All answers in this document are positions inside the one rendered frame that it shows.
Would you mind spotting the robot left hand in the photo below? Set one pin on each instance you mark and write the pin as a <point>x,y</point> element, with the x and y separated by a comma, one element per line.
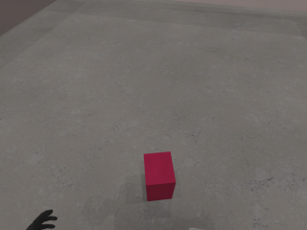
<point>44,216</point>

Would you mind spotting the carton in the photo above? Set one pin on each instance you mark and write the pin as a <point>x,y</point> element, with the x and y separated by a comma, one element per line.
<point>159,175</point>

